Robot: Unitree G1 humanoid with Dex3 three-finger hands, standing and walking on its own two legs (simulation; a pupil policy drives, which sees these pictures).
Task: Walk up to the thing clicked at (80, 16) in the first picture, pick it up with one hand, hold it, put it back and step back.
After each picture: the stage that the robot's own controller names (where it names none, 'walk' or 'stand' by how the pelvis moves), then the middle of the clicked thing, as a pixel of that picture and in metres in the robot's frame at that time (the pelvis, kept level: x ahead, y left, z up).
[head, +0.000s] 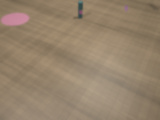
stand; (80, 9) +2.12 -0.01 -0.65
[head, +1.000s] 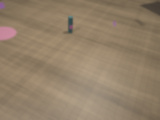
walk; (70, 24) +2.00 +0.05 -0.65
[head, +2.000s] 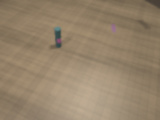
walk; (58, 37) +1.38 +0.18 -0.65
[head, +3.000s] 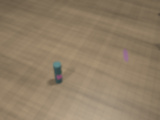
walk; (58, 73) +0.90 +0.18 -0.65
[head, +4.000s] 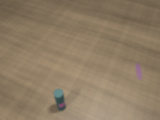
walk; (60, 100) +0.58 +0.16 -0.64
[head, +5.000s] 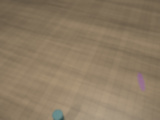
stand; out of the picture +0.44 +0.18 -0.64
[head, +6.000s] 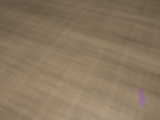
stand; out of the picture +0.41 +0.16 -0.65
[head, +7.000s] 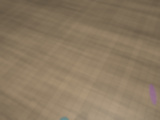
stand; out of the picture +0.40 +0.14 -0.65
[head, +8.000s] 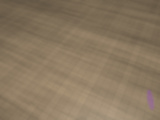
stand; out of the picture +0.40 +0.14 -0.66
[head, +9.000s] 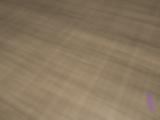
stand; out of the picture +0.39 +0.15 -0.66
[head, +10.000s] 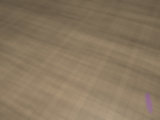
stand; out of the picture +0.38 +0.16 -0.66
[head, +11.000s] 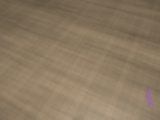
go down; out of the picture +0.38 +0.15 -0.65
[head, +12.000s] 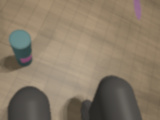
go down; (22, 51) +0.49 +0.17 -0.25
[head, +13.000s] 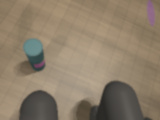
close in; (36, 57) +0.48 +0.15 -0.27
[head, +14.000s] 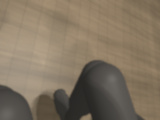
close in; out of the picture +0.49 +0.20 -0.18
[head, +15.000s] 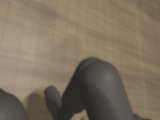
close; out of the picture +0.48 +0.22 -0.17
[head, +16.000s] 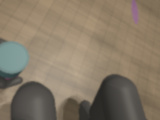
lift; (9, 66) +0.37 +0.21 -0.09
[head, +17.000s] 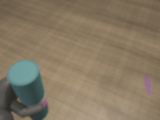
hold; (32, 95) +0.30 +0.16 +0.06
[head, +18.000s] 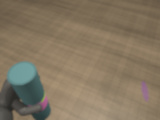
hold; (33, 95) +0.31 +0.16 +0.04
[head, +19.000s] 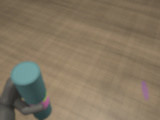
hold; (35, 95) +0.31 +0.16 +0.04
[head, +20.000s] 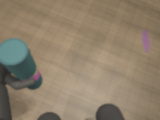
crouch; (25, 69) +0.39 +0.16 -0.03
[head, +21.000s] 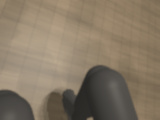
lower; out of the picture +0.49 +0.19 -0.14
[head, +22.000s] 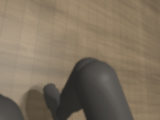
lower; out of the picture +0.48 +0.23 -0.18
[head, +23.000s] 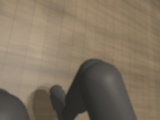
lower; out of the picture +0.48 +0.22 -0.17
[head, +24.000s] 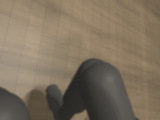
lower; out of the picture +0.47 +0.22 -0.18
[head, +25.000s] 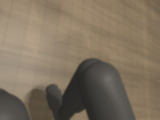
lower; out of the picture +0.46 +0.20 -0.19
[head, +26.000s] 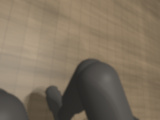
open; out of the picture +0.47 +0.22 -0.18
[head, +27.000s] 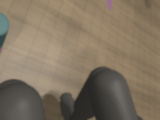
stand; out of the picture +0.46 +0.20 -0.20
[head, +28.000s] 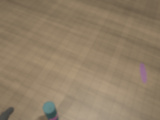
stand; (51, 113) +0.40 +0.15 -0.54
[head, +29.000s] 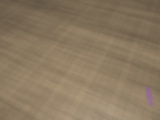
stand; out of the picture +0.38 +0.14 -0.60
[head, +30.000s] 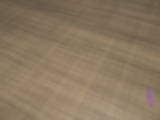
stand; out of the picture +0.39 +0.14 -0.60
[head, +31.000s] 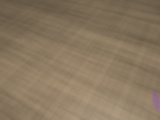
stand; out of the picture +0.40 +0.14 -0.65
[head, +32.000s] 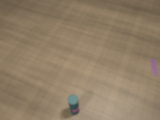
walk; (74, 105) +0.47 +0.07 -0.63
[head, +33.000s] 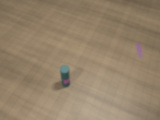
walk; (65, 76) +0.70 +0.11 -0.62
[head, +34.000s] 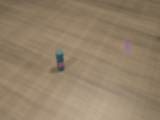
stand; (60, 61) +1.02 +0.18 -0.64
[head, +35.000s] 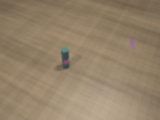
stand; (65, 58) +1.03 +0.14 -0.65
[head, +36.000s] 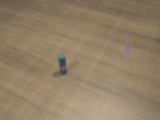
stand; (62, 64) +1.04 +0.18 -0.66
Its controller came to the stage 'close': yes
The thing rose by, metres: 0.69
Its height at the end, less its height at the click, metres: +0.00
